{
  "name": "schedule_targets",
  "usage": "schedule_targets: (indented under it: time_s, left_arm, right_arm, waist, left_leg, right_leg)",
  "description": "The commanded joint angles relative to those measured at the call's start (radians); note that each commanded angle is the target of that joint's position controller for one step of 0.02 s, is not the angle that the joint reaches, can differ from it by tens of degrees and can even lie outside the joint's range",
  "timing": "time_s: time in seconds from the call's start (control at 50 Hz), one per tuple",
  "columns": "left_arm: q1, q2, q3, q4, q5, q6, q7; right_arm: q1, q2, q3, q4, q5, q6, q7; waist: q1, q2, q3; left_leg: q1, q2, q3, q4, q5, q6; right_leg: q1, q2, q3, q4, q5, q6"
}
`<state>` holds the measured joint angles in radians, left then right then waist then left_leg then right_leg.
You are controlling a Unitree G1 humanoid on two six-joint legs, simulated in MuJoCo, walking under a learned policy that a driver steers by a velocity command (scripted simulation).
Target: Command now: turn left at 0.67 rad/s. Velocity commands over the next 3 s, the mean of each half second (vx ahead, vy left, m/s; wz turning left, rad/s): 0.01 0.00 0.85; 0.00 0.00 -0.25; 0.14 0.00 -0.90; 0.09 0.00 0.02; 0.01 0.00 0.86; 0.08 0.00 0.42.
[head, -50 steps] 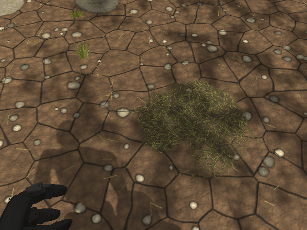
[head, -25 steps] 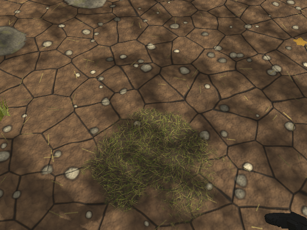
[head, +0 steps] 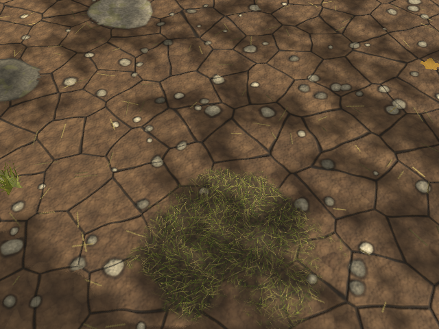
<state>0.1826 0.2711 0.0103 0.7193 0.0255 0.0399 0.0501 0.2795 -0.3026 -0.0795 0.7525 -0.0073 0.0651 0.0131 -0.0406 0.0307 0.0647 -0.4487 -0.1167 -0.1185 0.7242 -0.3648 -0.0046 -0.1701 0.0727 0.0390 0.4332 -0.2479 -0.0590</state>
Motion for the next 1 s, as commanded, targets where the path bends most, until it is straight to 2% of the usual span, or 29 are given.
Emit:
schedule_targets:
  time_s: [0.02,0.04,0.08,0.14,0.18,0.24,0.28,0.3,0.32,0.34,0.36,0.38,0.4,0.42,0.46,0.48,0.54,0.64,0.68,0.72,0.76,0.8,0.82,0.84,0.86,0.88,0.9,0.94,1.0]
  left_arm:
    - [-0.103,0.088,0.022,-0.095,0.008,-0.022,0.007]
    - [-0.114,0.084,0.02,-0.101,0.007,-0.026,0.009]
    - [-0.069,0.093,0.025,-0.097,0.007,-0.029,0.009]
    - [0.035,0.127,0.043,-0.07,0.006,-0.028,0.005]
    - [0.048,0.148,0.054,-0.064,0.008,-0.03,-0.005]
    - [0.039,0.175,0.068,-0.064,0.007,-0.034,-0.024]
    - [0.036,0.185,0.076,-0.065,-0.006,-0.038,-0.034]
    - [0.033,0.187,0.079,-0.065,-0.017,-0.039,-0.038]
    - [0.031,0.188,0.083,-0.061,-0.026,-0.038,-0.042]
    - [0.057,0.178,0.082,-0.069,-0.029,-0.039,-0.046]
    - [0.009,0.071,0.05,-0.17,-0.007,-0.032,-0.05]
    - [-0.066,0.112,0.051,-0.164,0.023,-0.017,-0.036]
    - [-0.057,0.112,0.052,-0.157,0.007,-0.014,-0.035]
    - [-0.046,0.123,0.055,-0.139,-0.003,-0.019,-0.035]
    - [-0.012,0.148,0.063,-0.115,0.015,-0.018,-0.034]
    - [0.007,0.145,0.063,-0.105,0.018,-0.012,-0.037]
    - [0.062,0.122,0.054,-0.065,-0.003,-0.002,-0.042]
    - [0.04,0.072,0.03,-0.03,-0.013,0.011,-0.05]
    - [0.023,0.107,0.04,-0.03,-0.019,0.014,-0.053]
    - [0.027,0.127,0.048,-0.037,-0.022,0.01,-0.058]
    - [0.053,0.111,0.046,-0.034,-0.024,0.001,-0.062]
    - [0.085,0.094,0.042,-0.032,-0.021,-0.013,-0.061]
    - [0.098,0.136,0.052,-0.034,-0.011,-0.023,-0.059]
    - [0.123,0.268,0.087,-0.045,-0.008,-0.033,-0.059]
    - [0.216,0.275,0.101,-0.014,-0.02,-0.031,-0.065]
    - [0.226,0.254,0.102,-0.009,-0.028,-0.029,-0.063]
    - [0.163,0.221,0.1,-0.02,-0.031,-0.022,-0.057]
    - [0.071,0.181,0.094,-0.045,-0.032,-0.004,-0.046]
    - [0.107,0.193,0.107,-0.046,-0.031,0.003,-0.05]
  right_arm:
    - [0.018,-0.143,-0.05,-0.054,-0.016,-0.003,-0.002]
    - [0.034,-0.135,-0.049,-0.049,-0.017,0.008,0.006]
    - [0.008,-0.113,-0.037,-0.062,-0.006,0.017,0.026]
    - [-0.092,-0.085,-0.021,-0.114,0.0,0.02,0.046]
    - [-0.121,-0.07,-0.012,-0.14,0.003,0.024,0.055]
    - [-0.137,-0.069,-0.01,-0.168,0.011,0.025,0.056]
    - [-0.137,-0.075,-0.014,-0.18,0.01,0.025,0.052]
    - [-0.118,-0.077,-0.017,-0.181,0.003,0.023,0.048]
    - [-0.053,-0.081,-0.021,-0.164,-0.008,0.013,0.038]
    - [0.04,-0.168,-0.046,-0.142,-0.025,-0.002,0.02]
    - [0.07,-0.356,-0.086,-0.16,-0.006,-0.012,0.012]
    - [0.138,-0.31,-0.09,-0.15,0.014,-0.013,0.012]
    - [0.079,-0.266,-0.073,-0.149,0.01,-0.01,0.005]
    - [-0.018,-0.218,-0.057,-0.162,0.006,-0.001,-0.003]
    - [-0.119,-0.173,-0.041,-0.19,0.01,0.005,-0.012]
    - [-0.109,-0.176,-0.04,-0.186,0.008,0.004,-0.008]
    - [-0.079,-0.156,-0.027,-0.162,0.0,-0.011,-0.007]
    - [-0.08,-0.061,0.028,-0.117,-0.025,-0.031,-0.018]
    - [-0.071,-0.115,0.019,-0.098,-0.033,-0.034,-0.025]
    - [-0.061,-0.15,0.009,-0.083,-0.026,-0.028,-0.034]
    - [-0.072,-0.15,0.007,-0.077,-0.015,-0.025,-0.043]
    - [-0.094,-0.15,0.004,-0.073,-0.004,-0.026,-0.052]
    - [-0.099,-0.14,0.003,-0.082,-0.006,-0.031,-0.055]
    - [-0.111,-0.1,0.012,-0.132,-0.01,-0.032,-0.053]
    - [-0.184,-0.083,0.02,-0.154,-0.017,-0.025,-0.06]
    - [-0.152,-0.081,0.023,-0.14,-0.024,-0.023,-0.056]
    - [-0.15,-0.077,0.022,-0.124,-0.018,-0.023,-0.05]
    - [-0.16,-0.092,0.018,-0.126,-0.016,-0.024,-0.041]
    - [-0.168,-0.075,0.025,-0.128,-0.015,-0.022,-0.028]
  waist:
    - [-0.024,-0.091,-0.032]
    - [-0.031,-0.126,-0.044]
    - [0.006,-0.163,-0.046]
    - [0.074,-0.173,-0.055]
    - [0.086,-0.187,-0.061]
    - [0.082,-0.214,-0.075]
    - [0.074,-0.22,-0.084]
    - [0.055,-0.205,-0.093]
    - [0.006,-0.141,-0.118]
    - [-0.043,0.033,-0.161]
    - [-0.019,0.306,-0.169]
    - [-0.097,0.122,-0.214]
    - [-0.051,0.093,-0.152]
    - [-0.005,0.061,-0.073]
    - [0.038,0.092,-0.066]
    - [0.041,0.075,-0.09]
    - [0.036,0.062,-0.138]
    - [0.01,0.085,-0.109]
    - [0.0,0.096,-0.067]
    - [0.007,0.08,-0.045]
    - [0.025,0.059,-0.048]
    - [0.059,0.032,-0.057]
    - [0.062,-0.038,-0.069]
    - [0.039,-0.224,-0.07]
    - [0.101,-0.275,-0.066]
    - [0.083,-0.17,-0.079]
    - [0.059,-0.118,-0.056]
    - [0.033,-0.125,-0.054]
    - [0.056,-0.113,-0.108]
  left_leg:
    - [-0.067,0.058,0.054,0.417,-0.097,-0.017]
    - [-0.091,0.066,0.066,0.466,-0.057,-0.022]
    - [-0.141,0.087,0.105,0.43,-0.032,-0.046]
    - [-0.173,0.115,0.133,0.286,-0.037,-0.062]
    - [-0.113,0.125,0.156,0.184,-0.056,-0.051]
    - [0.022,0.108,0.217,0.049,-0.069,-0.019]
    - [0.078,0.096,0.241,-0.038,-0.057,0.001]
    - [0.131,0.087,0.243,-0.11,-0.027,0.016]
    - [0.249,0.078,0.22,-0.24,0.09,0.037]
    - [0.441,0.181,0.0,-0.361,0.251,0.086]
    - [0.533,0.485,-0.468,-0.368,0.742,0.258]
    - [0.545,0.483,-0.43,-0.353,0.738,0.337]
    - [0.477,0.432,-0.349,-0.359,0.624,0.326]
    - [0.387,0.355,-0.27,-0.385,0.498,0.277]
    - [0.304,0.257,-0.205,-0.39,0.482,0.225]
    - [0.295,0.245,-0.203,-0.381,0.508,0.221]
    - [0.32,0.254,-0.156,-0.374,0.585,0.22]
    - [0.246,0.267,-0.094,-0.426,0.418,0.194]
    - [0.235,0.293,-0.098,-0.409,0.393,0.204]
    - [0.271,0.335,-0.114,-0.365,0.486,0.219]
    - [0.315,0.356,-0.107,-0.311,0.596,0.218]
    - [0.303,0.329,-0.057,-0.228,0.581,0.171]
    - [0.249,0.264,-0.004,-0.119,0.451,0.119]
    - [0.047,0.085,0.121,0.087,0.128,0.039]
    - [-0.107,-0.012,0.107,0.252,-0.286,0.013]
    - [-0.128,0.03,0.044,0.362,-0.263,0.005]
    - [-0.135,0.06,0.029,0.384,-0.175,-0.004]
    - [-0.127,0.084,0.032,0.329,-0.061,-0.027]
    - [-0.116,0.07,0.052,0.257,-0.028,-0.057]
  right_leg:
    - [-0.044,-0.346,0.166,-0.17,0.374,-0.169]
    - [-0.005,-0.304,0.094,-0.148,0.426,-0.144]
    - [0.079,-0.276,0.017,-0.115,0.533,-0.134]
    - [0.202,-0.318,-0.001,-0.08,0.575,-0.144]
    - [0.198,-0.337,-0.033,-0.058,0.575,-0.134]
    - [0.136,-0.35,-0.097,-0.007,0.601,-0.103]
    - [0.118,-0.366,-0.121,0.052,0.591,-0.079]
    - [0.092,-0.37,-0.144,0.113,0.568,-0.055]
    - [0.021,-0.354,-0.191,0.236,0.506,-0.009]
    - [-0.174,-0.292,-0.237,0.478,0.26,0.061]
    - [-0.506,-0.086,-0.206,0.663,-0.431,0.137]
    - [-0.52,-0.108,-0.018,0.78,-0.44,0.132]
    - [-0.526,-0.121,0.009,0.79,-0.352,0.124]
    - [-0.508,-0.144,0.018,0.729,-0.239,0.119]
    - [-0.435,-0.129,0.001,0.674,-0.134,0.125]
    - [-0.41,-0.113,0.0,0.666,-0.121,0.127]
    - [-0.366,-0.104,-0.03,0.592,-0.106,0.122]
    - [-0.175,-0.114,-0.038,0.35,-0.076,0.08]
    - [-0.151,-0.077,-0.047,0.317,-0.114,0.06]
    - [-0.174,-0.06,-0.049,0.302,-0.173,0.042]
    - [-0.164,-0.055,-0.063,0.243,-0.184,0.024]
    - [-0.08,-0.048,-0.042,0.052,-0.045,0.0]
    - [-0.02,-0.107,0.104,-0.04,0.095,-0.031]
    - [0.075,-0.332,0.453,-0.072,0.482,-0.134]
    - [0.117,-0.427,0.6,-0.102,0.709,-0.265]
    - [0.132,-0.393,0.531,-0.094,0.641,-0.283]
    - [0.1,-0.325,0.448,-0.092,0.527,-0.248]
    - [0.078,-0.22,0.361,-0.094,0.442,-0.171]
    - [0.112,-0.177,0.359,-0.07,0.445,-0.158]
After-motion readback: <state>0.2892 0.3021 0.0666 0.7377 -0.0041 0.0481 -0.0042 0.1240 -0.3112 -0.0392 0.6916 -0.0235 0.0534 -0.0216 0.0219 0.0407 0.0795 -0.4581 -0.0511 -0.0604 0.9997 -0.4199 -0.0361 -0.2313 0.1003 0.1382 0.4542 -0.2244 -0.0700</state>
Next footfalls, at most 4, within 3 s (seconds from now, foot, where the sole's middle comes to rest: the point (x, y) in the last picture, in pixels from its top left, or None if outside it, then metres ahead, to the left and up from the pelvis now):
0.34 left None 0.00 0.14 -0.78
0.82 right None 0.08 -0.02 -0.78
1.26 left None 0.10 0.19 -0.78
1.72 right None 0.18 -0.08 -0.78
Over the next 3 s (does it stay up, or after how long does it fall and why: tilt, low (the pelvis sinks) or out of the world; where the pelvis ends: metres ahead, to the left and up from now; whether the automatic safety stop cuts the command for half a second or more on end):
stays up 0.21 0.04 0.01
